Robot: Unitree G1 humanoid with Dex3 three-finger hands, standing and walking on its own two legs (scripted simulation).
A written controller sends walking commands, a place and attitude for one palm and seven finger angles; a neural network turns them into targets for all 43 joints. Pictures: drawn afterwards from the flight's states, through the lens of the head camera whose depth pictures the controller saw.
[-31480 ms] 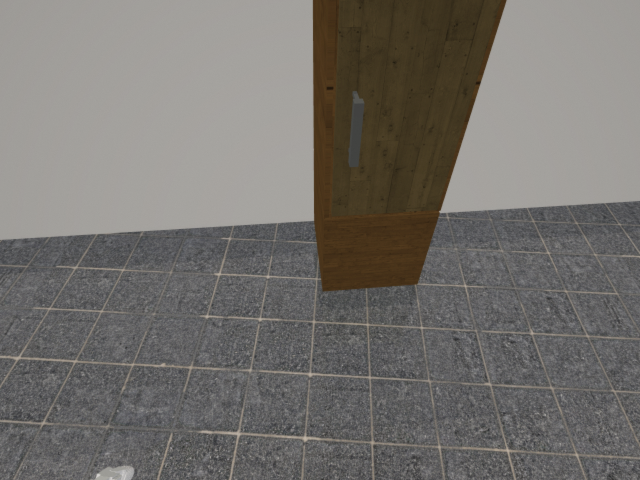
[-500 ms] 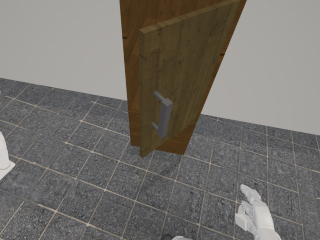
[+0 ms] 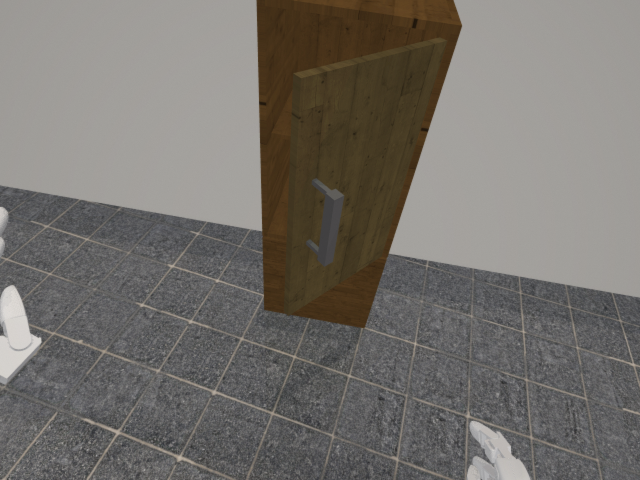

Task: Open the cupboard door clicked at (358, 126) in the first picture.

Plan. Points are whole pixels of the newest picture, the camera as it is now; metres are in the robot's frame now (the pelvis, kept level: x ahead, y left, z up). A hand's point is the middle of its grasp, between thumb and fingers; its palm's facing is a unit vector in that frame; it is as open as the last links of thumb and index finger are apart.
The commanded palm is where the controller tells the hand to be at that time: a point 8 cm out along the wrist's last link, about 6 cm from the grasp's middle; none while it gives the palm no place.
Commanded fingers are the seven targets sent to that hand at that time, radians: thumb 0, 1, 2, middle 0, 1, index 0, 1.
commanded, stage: stop stepping back and stand still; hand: left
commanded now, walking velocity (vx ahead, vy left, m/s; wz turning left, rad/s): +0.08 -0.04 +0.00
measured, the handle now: (321, 223) +0.57 +0.00 -0.03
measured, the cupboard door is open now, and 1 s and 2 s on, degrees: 49 49 49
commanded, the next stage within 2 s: let the arm hang, fingers relaxed in 0.30 s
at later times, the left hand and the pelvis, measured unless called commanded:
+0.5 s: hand (109, 383) +0.22 +0.24 +0.04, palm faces +0.19 -0.86 -0.47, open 7.4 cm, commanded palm none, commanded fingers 0.00 0.90 0.90 -0.20 -0.30 -0.20 -0.30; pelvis -0.01 -0.01 -0.01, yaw +0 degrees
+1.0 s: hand out of the picture -0.03 +0.21 -0.16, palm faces +0.00 -0.96 -0.27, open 7.3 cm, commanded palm none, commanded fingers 0.00 0.90 0.90 -0.20 -0.30 -0.20 -0.30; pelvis -0.03 -0.01 +0.01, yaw +0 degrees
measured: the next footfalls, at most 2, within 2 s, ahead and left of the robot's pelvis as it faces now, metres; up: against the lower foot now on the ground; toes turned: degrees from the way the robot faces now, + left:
none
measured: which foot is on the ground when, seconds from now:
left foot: down 0.00-1.00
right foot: down 0.00-1.00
